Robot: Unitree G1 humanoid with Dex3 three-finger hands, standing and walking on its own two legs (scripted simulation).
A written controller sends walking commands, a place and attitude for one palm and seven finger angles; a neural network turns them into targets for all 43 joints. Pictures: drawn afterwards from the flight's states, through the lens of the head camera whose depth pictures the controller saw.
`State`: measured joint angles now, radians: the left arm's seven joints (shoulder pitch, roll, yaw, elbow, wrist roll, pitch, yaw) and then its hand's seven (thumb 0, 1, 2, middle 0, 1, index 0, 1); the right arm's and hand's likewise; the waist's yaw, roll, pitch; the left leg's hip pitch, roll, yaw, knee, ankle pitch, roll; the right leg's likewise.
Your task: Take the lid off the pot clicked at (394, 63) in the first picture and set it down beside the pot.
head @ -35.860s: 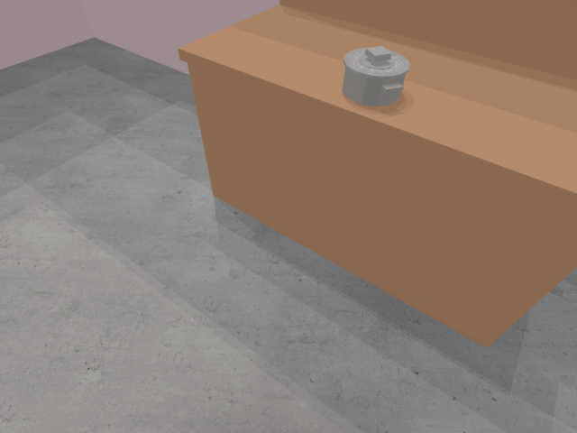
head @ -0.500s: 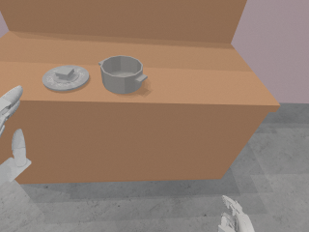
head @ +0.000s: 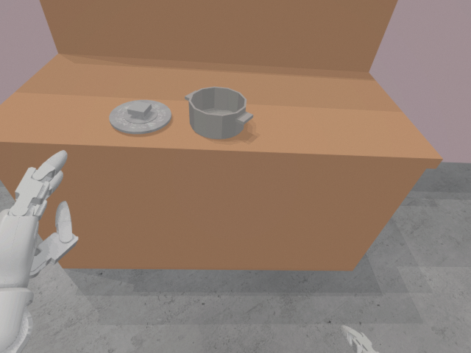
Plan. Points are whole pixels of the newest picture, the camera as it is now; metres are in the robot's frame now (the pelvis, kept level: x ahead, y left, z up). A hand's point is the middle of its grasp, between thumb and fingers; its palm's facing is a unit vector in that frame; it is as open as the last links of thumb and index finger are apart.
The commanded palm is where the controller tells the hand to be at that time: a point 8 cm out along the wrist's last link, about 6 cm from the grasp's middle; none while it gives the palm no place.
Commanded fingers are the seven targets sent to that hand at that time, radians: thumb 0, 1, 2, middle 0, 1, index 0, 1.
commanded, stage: stop stepping back and stand still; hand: left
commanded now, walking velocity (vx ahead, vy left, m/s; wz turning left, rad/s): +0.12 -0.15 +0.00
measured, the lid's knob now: (139, 108) +0.79 +0.31 +0.01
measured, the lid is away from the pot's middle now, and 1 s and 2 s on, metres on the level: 0.24 0.24 0.24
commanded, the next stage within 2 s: let the arm hang, fingers relaxed in 1.92 s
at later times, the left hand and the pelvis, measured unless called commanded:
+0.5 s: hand out of the picture +0.10 +0.18 -0.19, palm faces +0.01 -0.98 -0.20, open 7.1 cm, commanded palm none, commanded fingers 0.00 0.90 0.90 -0.20 -0.30 -0.20 -0.30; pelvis +0.03 -0.02 -0.01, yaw +1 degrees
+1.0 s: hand out of the picture +0.16 +0.15 -0.17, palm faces +0.01 -0.98 -0.20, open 7.3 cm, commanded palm none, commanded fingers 0.00 0.90 0.90 -0.20 -0.30 -0.20 -0.30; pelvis +0.10 -0.02 +0.00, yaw +0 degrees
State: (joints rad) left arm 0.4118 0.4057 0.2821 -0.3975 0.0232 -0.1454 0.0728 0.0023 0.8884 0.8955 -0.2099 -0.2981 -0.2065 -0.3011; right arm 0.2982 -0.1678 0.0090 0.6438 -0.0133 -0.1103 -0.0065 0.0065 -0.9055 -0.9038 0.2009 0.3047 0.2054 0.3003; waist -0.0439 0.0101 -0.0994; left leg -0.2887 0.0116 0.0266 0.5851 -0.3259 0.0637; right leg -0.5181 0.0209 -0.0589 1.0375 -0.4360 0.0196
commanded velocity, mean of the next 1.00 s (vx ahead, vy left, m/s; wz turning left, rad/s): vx -0.01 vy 0.01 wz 0.00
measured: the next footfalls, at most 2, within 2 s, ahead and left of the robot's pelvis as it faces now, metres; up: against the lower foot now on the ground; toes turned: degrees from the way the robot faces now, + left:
right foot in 0.24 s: +0.10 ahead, -0.15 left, +0.00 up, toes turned +3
left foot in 0.48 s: +0.07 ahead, +0.07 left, +0.00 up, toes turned +2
